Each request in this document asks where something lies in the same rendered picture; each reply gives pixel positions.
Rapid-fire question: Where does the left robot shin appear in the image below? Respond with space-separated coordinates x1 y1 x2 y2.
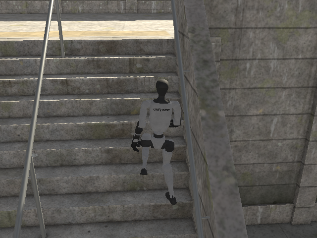
142 147 149 169

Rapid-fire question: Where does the right robot foot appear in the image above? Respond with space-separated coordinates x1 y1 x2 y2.
165 192 177 205

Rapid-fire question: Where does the right robot hand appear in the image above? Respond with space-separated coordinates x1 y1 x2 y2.
169 120 177 127

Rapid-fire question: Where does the robot left upper arm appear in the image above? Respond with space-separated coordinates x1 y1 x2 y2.
138 100 151 128

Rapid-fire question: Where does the robot right upper arm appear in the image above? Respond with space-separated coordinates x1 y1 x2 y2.
171 101 181 125

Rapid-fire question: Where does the robot left forearm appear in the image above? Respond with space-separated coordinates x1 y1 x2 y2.
132 121 143 142

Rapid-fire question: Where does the left robot hand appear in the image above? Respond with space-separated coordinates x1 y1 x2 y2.
131 140 142 152

